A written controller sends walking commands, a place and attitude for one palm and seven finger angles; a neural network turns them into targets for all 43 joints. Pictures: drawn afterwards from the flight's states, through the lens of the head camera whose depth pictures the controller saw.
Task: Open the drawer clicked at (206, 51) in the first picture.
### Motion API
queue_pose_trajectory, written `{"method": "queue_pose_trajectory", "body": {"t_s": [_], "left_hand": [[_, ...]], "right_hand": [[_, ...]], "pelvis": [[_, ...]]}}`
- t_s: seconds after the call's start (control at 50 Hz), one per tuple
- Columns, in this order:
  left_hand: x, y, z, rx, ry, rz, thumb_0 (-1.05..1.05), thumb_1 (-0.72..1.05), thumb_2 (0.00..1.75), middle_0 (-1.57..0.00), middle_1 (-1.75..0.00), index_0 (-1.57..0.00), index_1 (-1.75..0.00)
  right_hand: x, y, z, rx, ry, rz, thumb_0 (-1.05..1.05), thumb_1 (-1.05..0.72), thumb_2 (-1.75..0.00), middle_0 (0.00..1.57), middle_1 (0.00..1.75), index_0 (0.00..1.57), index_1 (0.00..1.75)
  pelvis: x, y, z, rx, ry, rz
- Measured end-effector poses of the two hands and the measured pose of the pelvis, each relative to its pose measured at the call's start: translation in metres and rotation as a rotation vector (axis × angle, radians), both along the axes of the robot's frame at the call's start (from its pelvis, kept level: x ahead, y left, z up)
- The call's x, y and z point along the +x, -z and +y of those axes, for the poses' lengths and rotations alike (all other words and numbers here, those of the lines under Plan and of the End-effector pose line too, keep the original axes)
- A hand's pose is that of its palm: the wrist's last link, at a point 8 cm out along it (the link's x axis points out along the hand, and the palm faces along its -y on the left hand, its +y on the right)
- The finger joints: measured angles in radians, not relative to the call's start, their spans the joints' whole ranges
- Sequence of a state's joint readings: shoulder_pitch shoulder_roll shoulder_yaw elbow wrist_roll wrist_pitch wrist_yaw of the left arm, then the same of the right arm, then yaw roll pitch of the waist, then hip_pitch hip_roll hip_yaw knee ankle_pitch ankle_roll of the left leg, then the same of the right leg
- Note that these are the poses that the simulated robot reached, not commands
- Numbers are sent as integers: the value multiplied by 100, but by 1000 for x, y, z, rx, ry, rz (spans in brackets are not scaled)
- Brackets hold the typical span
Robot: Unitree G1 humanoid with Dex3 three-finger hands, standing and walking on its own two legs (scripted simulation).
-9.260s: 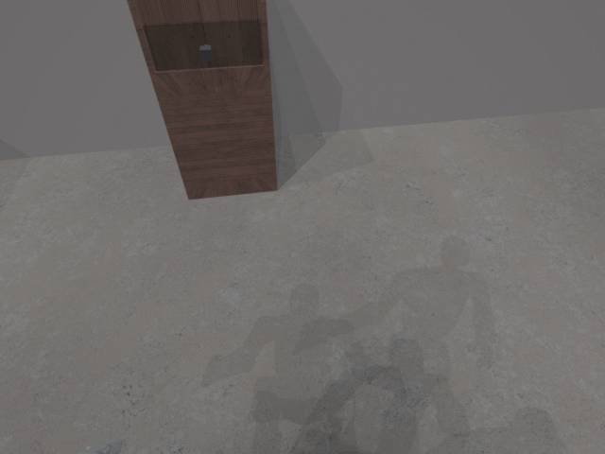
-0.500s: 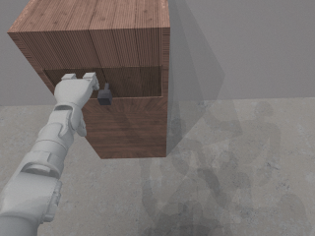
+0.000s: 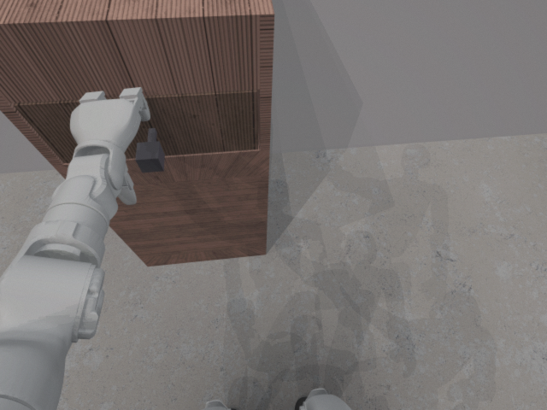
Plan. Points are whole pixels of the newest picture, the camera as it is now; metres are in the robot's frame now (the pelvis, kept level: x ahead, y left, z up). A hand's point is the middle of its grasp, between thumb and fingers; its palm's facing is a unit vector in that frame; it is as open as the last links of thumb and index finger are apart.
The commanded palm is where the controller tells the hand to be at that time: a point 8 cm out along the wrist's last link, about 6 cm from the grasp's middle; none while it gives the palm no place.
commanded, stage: move the hooked fingers above the handle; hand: left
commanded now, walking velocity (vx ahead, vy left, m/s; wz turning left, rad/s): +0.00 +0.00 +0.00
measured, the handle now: (151, 148) +0.56 +0.17 -0.02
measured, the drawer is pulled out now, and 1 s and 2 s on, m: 0.00 0.00 0.00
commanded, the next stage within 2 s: lower the fingers behind the handle in 0.78 s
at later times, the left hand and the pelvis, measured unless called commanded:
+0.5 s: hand (116, 155) +0.49 +0.20 +0.04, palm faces -0.06 -0.04 -1.00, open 13.8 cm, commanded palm +0.49 +0.20 +0.10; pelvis +0.00 +0.00 +0.00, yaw +1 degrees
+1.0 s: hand (120, 152) +0.51 +0.20 +0.03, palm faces -0.07 -0.04 -1.00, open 13.8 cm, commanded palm +0.49 +0.20 +0.08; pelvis +0.00 +0.00 +0.00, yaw +0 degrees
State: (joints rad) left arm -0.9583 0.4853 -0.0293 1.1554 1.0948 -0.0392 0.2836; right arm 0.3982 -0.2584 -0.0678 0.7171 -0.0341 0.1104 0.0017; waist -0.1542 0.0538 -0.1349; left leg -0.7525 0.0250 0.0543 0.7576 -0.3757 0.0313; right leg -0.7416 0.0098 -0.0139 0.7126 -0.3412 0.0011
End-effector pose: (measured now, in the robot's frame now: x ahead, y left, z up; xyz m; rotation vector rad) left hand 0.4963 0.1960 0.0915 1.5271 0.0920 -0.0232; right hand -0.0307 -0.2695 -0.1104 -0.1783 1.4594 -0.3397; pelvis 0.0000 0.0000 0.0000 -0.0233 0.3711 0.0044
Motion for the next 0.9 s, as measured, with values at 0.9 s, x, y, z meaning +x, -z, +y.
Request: {"method": "queue_pose_trajectory", "body": {"t_s": [0.9], "left_hand": [[-8, 1, 8, 1, 4, 10, 0, -49, 30, -32, -120, -32, -120]], "right_hand": [[7, 1, -7, -9, -24, 4, 0, -91, -90, 20, 30, 20, 30]], "pelvis": [[0, 0, -5, -4, -15, -6]]}}
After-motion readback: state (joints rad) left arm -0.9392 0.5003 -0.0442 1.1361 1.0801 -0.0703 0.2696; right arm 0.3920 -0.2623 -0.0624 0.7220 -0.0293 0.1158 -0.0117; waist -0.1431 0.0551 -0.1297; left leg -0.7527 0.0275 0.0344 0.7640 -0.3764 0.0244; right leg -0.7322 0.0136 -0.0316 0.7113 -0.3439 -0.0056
